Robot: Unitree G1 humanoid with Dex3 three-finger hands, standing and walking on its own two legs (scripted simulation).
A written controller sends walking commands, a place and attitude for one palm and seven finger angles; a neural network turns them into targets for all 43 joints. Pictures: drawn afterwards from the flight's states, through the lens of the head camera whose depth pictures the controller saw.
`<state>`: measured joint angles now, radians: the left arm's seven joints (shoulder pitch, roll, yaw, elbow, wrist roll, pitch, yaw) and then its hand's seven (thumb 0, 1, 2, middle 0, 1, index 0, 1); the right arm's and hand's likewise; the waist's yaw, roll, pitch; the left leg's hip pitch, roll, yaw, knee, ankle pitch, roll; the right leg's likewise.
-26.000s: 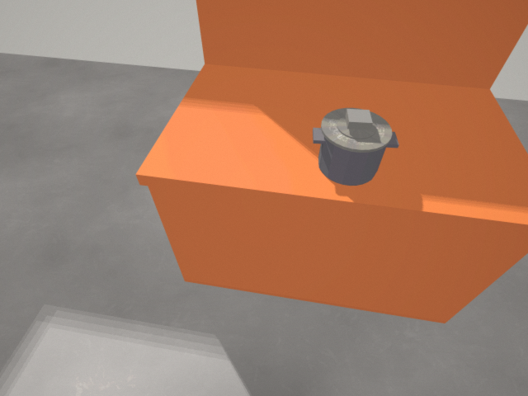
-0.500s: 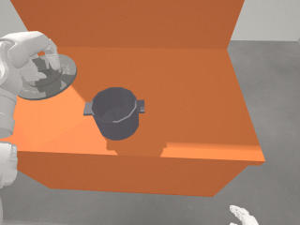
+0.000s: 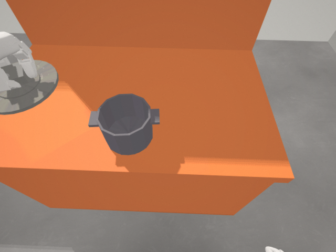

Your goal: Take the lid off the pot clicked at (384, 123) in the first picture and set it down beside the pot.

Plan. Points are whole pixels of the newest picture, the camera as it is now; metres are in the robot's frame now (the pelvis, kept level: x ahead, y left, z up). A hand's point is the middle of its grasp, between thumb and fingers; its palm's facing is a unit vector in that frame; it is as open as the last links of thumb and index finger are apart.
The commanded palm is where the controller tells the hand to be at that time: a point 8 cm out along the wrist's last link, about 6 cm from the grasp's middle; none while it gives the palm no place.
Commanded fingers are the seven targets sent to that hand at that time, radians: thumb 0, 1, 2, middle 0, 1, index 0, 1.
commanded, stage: move the lid sideways beside the pot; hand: left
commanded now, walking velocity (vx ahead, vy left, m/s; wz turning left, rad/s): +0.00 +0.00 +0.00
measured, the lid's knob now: (12, 75) +0.45 +0.36 +0.16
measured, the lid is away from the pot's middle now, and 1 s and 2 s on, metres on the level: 0.22 0.22 0.23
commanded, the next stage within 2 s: lower the lid onto the table in 0.20 s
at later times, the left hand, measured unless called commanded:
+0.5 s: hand (11, 73) +0.44 +0.35 +0.18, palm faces -0.37 -0.09 -0.93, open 6.7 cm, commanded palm +0.45 +0.35 +0.25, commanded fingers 0.00 0.52 1.14 -0.69 -0.92 -0.89 -1.05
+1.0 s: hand (21, 85) +0.44 +0.35 +0.14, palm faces -0.40 -0.09 -0.91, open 6.7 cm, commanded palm +0.46 +0.35 +0.21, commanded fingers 0.00 0.52 1.14 -0.69 -0.92 -0.89 -1.05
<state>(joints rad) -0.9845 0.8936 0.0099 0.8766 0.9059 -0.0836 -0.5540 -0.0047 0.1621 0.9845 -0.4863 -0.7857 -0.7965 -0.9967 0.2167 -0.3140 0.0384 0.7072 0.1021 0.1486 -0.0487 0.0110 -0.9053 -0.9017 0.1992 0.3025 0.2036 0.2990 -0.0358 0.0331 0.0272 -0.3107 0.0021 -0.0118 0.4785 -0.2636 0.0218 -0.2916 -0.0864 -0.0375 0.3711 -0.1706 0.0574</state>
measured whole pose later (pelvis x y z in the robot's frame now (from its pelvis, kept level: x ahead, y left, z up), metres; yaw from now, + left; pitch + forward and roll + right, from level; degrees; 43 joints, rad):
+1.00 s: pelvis +0.01 +0.01 +0.00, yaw -1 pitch +8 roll -2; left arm -0.92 0.89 0.05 0.90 0.92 -0.18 -0.52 0.00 0.17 0.99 -0.47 -0.79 -0.81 -1.00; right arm 0.24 -0.31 0.02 0.71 0.09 0.16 -0.03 0.01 -0.90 -0.90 0.20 0.30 0.20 0.30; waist -0.05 0.02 0.01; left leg -0.36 0.00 0.00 0.51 -0.29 0.04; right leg -0.34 -0.09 -0.02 0.38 -0.17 0.05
